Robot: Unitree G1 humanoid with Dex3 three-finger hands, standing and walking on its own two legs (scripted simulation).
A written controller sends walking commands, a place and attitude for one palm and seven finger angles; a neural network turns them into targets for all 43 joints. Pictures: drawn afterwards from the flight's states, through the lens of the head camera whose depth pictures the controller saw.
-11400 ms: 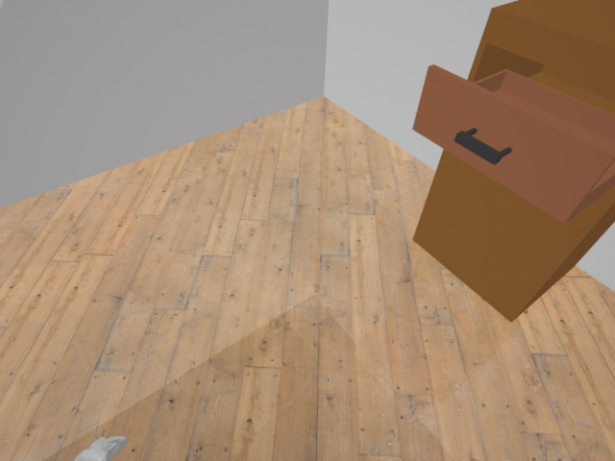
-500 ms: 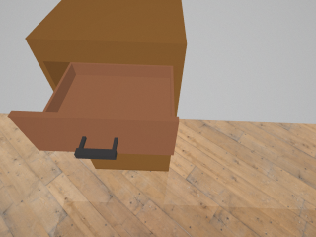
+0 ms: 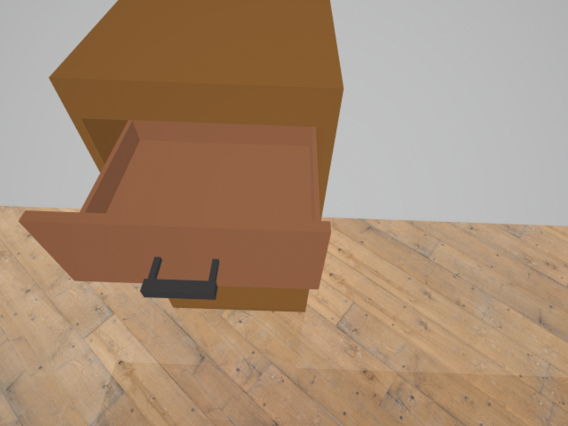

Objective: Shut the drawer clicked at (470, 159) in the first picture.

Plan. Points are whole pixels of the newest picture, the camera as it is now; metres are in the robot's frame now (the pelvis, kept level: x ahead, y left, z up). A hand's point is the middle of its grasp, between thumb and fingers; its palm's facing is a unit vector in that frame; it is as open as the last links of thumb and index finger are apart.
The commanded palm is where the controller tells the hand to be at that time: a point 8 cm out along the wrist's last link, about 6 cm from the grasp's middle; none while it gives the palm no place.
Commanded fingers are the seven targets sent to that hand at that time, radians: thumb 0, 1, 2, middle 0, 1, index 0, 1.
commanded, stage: look again from close up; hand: left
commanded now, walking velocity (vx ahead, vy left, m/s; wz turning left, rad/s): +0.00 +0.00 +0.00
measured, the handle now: (182, 276) +0.33 +0.19 -0.02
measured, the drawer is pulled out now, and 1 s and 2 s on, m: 0.24 0.24 0.24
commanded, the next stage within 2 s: raise the hand and make a fist in 0.34 s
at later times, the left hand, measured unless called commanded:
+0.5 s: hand out of the picture +0.04 +0.18 -0.15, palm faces +0.13 -0.97 -0.20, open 7.3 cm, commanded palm +0.09 +0.22 -0.06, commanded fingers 0.00 0.90 0.90 -0.28 -0.39 -0.28 -0.39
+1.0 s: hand out of the picture +0.11 +0.17 +0.00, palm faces +0.19 -0.98 -0.07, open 5.2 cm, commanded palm +0.11 +0.22 -0.01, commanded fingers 0.00 0.90 0.90 -0.78 -0.93 -0.78 -0.93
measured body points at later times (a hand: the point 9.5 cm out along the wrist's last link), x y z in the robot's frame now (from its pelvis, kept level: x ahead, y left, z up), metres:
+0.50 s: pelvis +0.00 +0.00 +0.00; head +0.02 +0.01 +0.45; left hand +0.04 +0.23 -0.14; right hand +0.04 -0.23 -0.15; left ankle +0.01 +0.08 -0.74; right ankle -0.02 -0.14 -0.74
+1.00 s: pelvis -0.04 -0.06 -0.08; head -0.01 -0.04 +0.37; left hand +0.10 +0.22 +0.00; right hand +0.21 -0.28 -0.11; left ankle +0.01 +0.08 -0.74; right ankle -0.01 -0.12 -0.74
